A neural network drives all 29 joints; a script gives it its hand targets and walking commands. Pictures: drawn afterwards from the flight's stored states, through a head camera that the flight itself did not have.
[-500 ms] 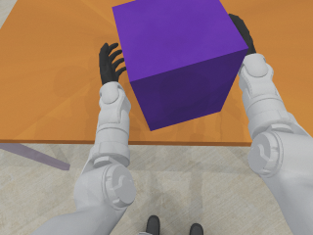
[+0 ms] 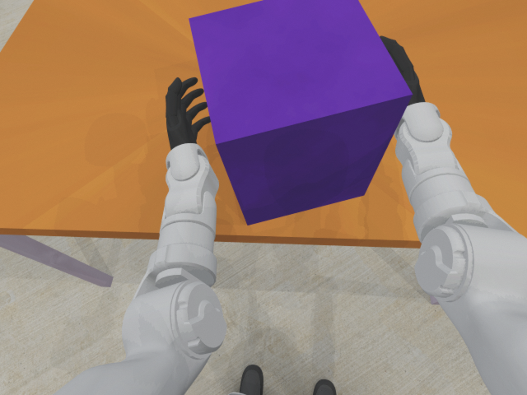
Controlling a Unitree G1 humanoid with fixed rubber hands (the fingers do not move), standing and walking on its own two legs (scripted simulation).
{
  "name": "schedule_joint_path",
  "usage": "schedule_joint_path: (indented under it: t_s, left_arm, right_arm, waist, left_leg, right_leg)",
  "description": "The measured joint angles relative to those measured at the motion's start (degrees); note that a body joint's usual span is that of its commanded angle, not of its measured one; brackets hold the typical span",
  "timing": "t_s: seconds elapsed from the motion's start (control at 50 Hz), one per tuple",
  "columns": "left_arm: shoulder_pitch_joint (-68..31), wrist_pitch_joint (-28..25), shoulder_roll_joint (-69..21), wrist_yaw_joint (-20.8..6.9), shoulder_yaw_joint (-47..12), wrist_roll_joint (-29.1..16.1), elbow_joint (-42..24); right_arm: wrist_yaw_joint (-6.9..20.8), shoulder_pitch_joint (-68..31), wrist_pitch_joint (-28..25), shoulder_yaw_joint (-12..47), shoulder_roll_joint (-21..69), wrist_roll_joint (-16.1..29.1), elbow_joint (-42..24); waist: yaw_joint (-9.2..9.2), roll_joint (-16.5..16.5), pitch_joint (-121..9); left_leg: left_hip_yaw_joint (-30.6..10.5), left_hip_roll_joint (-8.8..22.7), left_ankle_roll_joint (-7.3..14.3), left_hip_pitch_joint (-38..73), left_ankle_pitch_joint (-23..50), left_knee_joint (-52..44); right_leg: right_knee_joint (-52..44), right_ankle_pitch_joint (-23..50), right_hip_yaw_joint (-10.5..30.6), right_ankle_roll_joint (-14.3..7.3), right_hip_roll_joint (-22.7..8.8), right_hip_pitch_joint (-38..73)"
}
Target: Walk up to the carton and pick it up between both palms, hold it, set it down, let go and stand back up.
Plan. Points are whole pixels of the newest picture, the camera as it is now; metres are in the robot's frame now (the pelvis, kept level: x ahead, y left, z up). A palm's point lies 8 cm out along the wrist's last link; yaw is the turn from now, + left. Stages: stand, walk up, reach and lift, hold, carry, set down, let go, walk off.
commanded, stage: reach and lift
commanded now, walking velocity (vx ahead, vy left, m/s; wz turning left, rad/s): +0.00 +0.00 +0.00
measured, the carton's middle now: (289, 120) +0.51 +0.05 +0.07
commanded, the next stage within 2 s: none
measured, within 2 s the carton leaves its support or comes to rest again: leaves its support in 0.74 s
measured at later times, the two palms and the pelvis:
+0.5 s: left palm (172, 151) +0.42 +0.21 +0.09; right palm (392, 112) +0.50 -0.09 +0.10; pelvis -0.01 +0.00 +0.00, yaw +0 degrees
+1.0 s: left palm (141, 161) +0.38 +0.22 +0.13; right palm (390, 128) +0.44 -0.07 +0.14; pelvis -0.04 +0.01 +0.00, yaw +0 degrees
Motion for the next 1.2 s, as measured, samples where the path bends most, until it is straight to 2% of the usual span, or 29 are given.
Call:
schedule_joint_path:
  t_s: [0.42, 0.62, 0.94, 1.2]
  left_arm:
    - [2.8, 1.8, 2.1, 0.7, -3.1, 0.0, 0.0]
    - [3.9, 4.7, 3.7, 0.5, -4.9, 0.0, 0.0]
    - [3.9, 12.3, 6.2, 0.9, -8.1, -1.4, 0.0]
    - [2.5, 20.0, 8.4, 1.0, -9.0, -1.5, 0.0]
  right_arm:
    - [-2.4, 2.5, 0.1, 0.0, 2.7, 0.0, 0.6]
    - [-3.8, 4.1, 1.6, 0.0, 4.3, 0.2, 0.7]
    - [-5.0, 4.8, 8.6, 0.0, 6.0, 1.2, 0.7]
    - [-5.7, 2.7, 16.4, 0.0, 7.1, 2.5, 0.7]
  waist:
    - [-0.90, -1.3, -1.8]
    - [-1.58, -1.7, -2.2]
    - [-2.79, -2.4, -5.0]
    - [-4.95, -3.1, -5.1]
  left_leg:
    - [0.0, -0.1, 0.0, 0.0, 0.5, 0.0]
    - [0.0, -0.3, 0.0, 0.0, 1.5, 0.0]
    - [0.0, -0.5, 0.6, 0.9, 2.1, 1.4]
    - [0.0, -1.0, 1.1, 5.1, 2.0, 1.4]
  right_leg:
    - [0.0, 0.5, 0.0, 0.0, -0.1, 0.0]
    - [-0.2, 1.6, 0.0, 0.0, -0.3, 0.1]
    - [-0.1, 2.8, 0.0, 0.2, -0.5, 1.7]
    - [-0.4, 2.8, 0.0, 0.7, -1.0, 6.1]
